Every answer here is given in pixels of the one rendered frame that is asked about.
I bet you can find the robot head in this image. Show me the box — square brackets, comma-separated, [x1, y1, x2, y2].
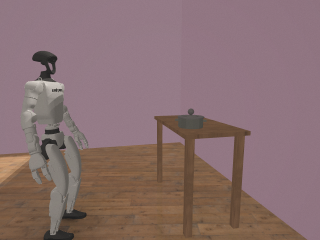
[32, 51, 58, 82]

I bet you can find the table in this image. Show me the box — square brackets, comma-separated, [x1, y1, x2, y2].
[154, 115, 251, 238]

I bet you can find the robot left foot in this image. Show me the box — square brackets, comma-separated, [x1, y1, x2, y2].
[62, 209, 87, 219]

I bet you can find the pot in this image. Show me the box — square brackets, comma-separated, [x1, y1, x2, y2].
[175, 118, 207, 129]

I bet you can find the robot left hand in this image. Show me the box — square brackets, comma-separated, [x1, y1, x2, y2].
[73, 131, 89, 150]

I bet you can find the right robot upper arm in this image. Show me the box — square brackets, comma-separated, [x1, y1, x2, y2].
[20, 81, 44, 123]

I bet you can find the left robot forearm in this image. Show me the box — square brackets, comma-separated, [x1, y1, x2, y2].
[63, 110, 79, 134]

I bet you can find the robot right hand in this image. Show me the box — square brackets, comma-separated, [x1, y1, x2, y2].
[29, 153, 52, 185]

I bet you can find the left robot upper arm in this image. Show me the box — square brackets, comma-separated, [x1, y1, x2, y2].
[58, 82, 68, 114]

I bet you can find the right robot forearm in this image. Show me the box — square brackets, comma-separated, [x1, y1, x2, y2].
[20, 111, 42, 156]

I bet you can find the knob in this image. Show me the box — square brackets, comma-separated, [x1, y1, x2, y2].
[188, 108, 194, 115]

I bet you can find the lid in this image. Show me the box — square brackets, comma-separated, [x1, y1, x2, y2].
[177, 114, 205, 120]

